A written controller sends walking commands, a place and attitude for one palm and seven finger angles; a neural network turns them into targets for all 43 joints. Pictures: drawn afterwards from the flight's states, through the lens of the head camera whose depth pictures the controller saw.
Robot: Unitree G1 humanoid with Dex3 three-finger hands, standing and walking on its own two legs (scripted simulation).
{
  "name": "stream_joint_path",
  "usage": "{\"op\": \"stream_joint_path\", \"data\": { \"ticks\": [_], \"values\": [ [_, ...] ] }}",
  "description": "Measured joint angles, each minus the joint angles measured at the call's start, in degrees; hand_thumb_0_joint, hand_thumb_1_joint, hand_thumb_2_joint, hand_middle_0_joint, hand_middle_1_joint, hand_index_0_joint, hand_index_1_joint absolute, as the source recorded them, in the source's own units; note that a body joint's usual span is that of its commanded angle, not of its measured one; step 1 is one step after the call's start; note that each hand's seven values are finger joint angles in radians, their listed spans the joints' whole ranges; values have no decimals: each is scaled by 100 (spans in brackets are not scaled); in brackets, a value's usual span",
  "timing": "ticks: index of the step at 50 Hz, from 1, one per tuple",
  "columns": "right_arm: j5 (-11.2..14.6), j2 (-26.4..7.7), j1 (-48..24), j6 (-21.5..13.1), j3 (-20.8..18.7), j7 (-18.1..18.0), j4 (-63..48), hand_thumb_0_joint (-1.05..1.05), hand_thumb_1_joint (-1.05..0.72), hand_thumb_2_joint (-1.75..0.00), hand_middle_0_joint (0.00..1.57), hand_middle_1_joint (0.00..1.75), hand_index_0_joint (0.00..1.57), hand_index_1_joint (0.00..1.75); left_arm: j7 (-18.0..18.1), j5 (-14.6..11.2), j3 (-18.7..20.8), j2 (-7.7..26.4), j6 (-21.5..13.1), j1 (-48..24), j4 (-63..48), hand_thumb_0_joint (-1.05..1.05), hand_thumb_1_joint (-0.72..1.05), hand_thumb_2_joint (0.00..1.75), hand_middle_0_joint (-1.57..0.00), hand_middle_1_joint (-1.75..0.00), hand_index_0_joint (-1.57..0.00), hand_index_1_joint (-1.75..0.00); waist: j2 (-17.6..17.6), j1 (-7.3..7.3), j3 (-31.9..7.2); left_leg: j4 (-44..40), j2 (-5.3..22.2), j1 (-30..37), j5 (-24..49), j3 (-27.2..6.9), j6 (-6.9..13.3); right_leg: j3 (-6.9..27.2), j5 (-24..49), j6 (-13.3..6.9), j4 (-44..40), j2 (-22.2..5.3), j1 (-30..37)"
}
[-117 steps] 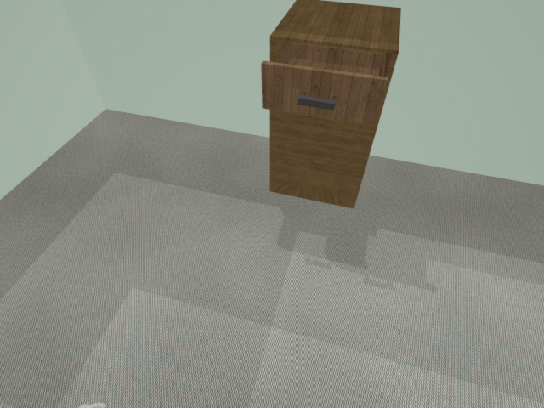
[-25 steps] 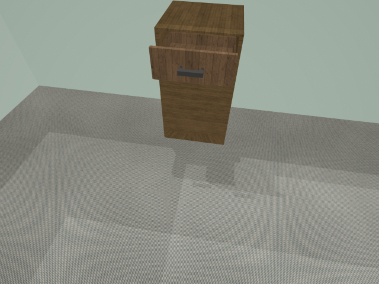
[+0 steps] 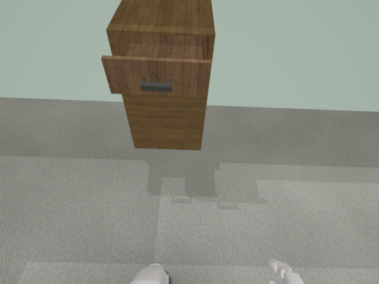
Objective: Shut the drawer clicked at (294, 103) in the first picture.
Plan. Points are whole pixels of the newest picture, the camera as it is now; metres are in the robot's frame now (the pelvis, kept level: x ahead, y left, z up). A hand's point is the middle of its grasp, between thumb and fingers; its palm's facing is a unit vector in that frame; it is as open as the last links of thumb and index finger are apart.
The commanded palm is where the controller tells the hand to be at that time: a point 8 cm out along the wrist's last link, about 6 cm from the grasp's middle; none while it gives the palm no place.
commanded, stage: turn to face it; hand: left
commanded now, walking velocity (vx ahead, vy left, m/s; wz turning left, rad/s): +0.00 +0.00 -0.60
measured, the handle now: (157, 83) +0.77 +0.21 -0.06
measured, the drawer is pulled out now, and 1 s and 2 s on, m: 0.19 0.19 0.19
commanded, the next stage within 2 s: take the last steps up to it in 0.50 s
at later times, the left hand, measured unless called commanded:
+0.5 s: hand (135, 239) +0.24 +0.17 -0.15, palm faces -0.05 -0.98 -0.18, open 7.3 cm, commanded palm none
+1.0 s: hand out of the picture +0.10 +0.17 -0.17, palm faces +0.18 -0.97 -0.16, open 7.3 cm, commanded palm none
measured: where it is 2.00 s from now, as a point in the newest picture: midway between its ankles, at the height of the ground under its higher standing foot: (195, 246)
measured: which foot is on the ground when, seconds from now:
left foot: up 0.00-0.00, down 0.02-0.82, up 0.84-1.00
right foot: down 0.00-0.02, up 0.04-0.36, down 0.38-1.00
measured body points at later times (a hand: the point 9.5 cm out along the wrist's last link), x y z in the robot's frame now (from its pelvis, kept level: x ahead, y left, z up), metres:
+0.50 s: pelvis +0.13 +0.01 +0.01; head +0.13 +0.00 +0.46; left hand +0.24 +0.22 -0.14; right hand +0.06 -0.21 -0.15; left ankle +0.13 +0.12 -0.73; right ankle +0.14 -0.11 -0.73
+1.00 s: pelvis +0.22 +0.02 +0.00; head +0.23 +0.04 +0.45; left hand +0.10 +0.22 -0.16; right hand +0.28 -0.22 -0.14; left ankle +0.22 +0.12 -0.72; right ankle +0.14 -0.11 -0.73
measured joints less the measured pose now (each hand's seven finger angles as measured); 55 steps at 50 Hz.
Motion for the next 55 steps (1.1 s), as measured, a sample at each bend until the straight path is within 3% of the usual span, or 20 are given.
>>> {"op": "stream_joint_path", "data": {
  "ticks": [2,4,5,7,9,12,16,19,23,26,33,40,46,49,51,55],
  "values": [
    [-49,-10,-10,-141,48,-66,-104,0,-90,-90,20,30,20,30,-29,-55,77,35,63,53,7,0,91,90,-20,-30,-20,-30,73,2,-60,-120,86,308,51,-49,185,-50,-442,-21,1725,116,-659],
    [-25,74,32,-172,95,-126,-131,0,-90,-90,20,30,20,30,-47,-67,145,209,182,-197,-3,0,91,90,-20,-30,-20,-30,-132,-20,43,229,58,386,-377,161,192,-175,-510,-58,3744,44,-1522],
    [-18,87,103,-167,108,-154,-114,0,-90,-90,20,30,20,30,-55,-55,176,274,231,-342,-43,0,91,90,-20,-30,-20,-30,-165,-22,61,217,68,493,-499,243,182,-297,-373,-44,4434,1,-1924],
    [-23,103,302,-145,110,-214,-12,0,-90,-90,20,30,20,30,-93,-18,227,386,298,-653,-178,0,91,90,-20,-30,-20,-30,-177,-79,67,-38,47,748,-502,328,142,-561,-4,12,5052,-152,-2568],
    [-21,105,539,-117,102,-261,155,0,-91,-90,20,30,20,30,-101,-1,247,455,330,-944,-365,0,91,90,-20,-30,-20,-30,-170,-140,34,-375,-10,978,-410,371,173,-705,244,83,4902,-306,-3000],
    [-16,-40,851,-57,7,-318,358,-1,-93,-90,20,30,20,30,-72,-4,225,446,340,-1286,-606,0,92,90,-19,-30,-20,-30,-130,-267,-46,-790,-109,1247,-315,401,227,-788,428,176,3851,-495,-3203],
    [-42,-180,1234,89,4,-278,629,-1,-93,-90,20,30,20,30,-34,-5,97,343,327,-1661,-721,0,92,90,-19,-30,-19,-30,-36,-479,-93,-885,-204,1429,-397,296,202,-824,692,253,2162,-576,-2782],
    [-13,-145,1534,194,25,-253,833,-1,-92,-90,20,30,20,30,-13,-4,-16,276,270,-1786,-715,0,92,90,-19,-30,-20,-30,-96,-547,-174,-597,-311,1439,-662,228,122,-786,1214,254,911,-594,-2140],
    [-11,-108,1677,383,67,-210,1061,0,-92,-90,20,30,20,30,-1,-41,-167,41,290,-1784,-521,0,91,90,-19,-30,-20,-30,142,-665,-255,-460,-183,1543,-983,48,-14,-976,1055,169,891,-492,-1920],
    [-6,18,1729,393,107,-201,1132,0,-91,-90,20,30,20,30,19,-80,-204,-49,334,-1745,-407,0,91,90,-20,-30,-20,-30,152,-690,-279,-549,-130,1613,-813,-34,-48,-1110,975,162,776,-466,-1772],
    [14,301,1573,278,154,-246,1161,0,-90,-90,20,30,20,30,90,-126,-39,63,377,-1634,-255,-1,93,90,-20,-30,-20,-30,13,-491,-238,-752,-219,1791,-917,-123,-12,-1204,831,198,746,-547,-1632],
    [-18,169,1416,235,66,-249,1073,1,-91,-90,20,30,20,30,3,-16,8,133,318,-1042,20,-1,92,90,-20,-30,-20,-30,170,-372,-340,-477,-141,1878,-1271,-263,-48,-1342,484,141,898,-485,-1433],
    [-14,-66,1187,296,-21,-165,984,1,-91,-90,20,30,20,30,34,58,46,77,99,-458,179,0,91,90,-20,-30,-20,-30,132,-170,-203,1276,-30,1005,-2109,-108,142,-1640,328,145,697,-491,-1060],
    [-3,-145,966,224,-50,-131,817,1,-91,-90,20,30,20,30,21,63,38,67,135,-146,370,0,91,90,-20,-30,-20,-30,-23,-107,-118,698,-15,892,-1690,89,169,-1658,227,267,655,-611,-877],
    [-25,-195,864,83,-51,-126,668,1,-91,-90,20,30,20,30,-22,21,23,39,205,60,508,0,91,90,-20,-30,-20,-30,-92,-117,-88,49,-25,1058,-1072,227,186,-1600,-24,314,1024,-706,-933],
    [-55,-118,829,-116,-35,-220,533,0,-91,-90,20,30,20,30,-81,-4,-4,16,422,15,664,0,91,90,-20,-30,-20,-30,-187,-200,-48,95,-67,1307,-1212,419,246,-1034,-366,125,3587,-621,-2012]
  ]
}}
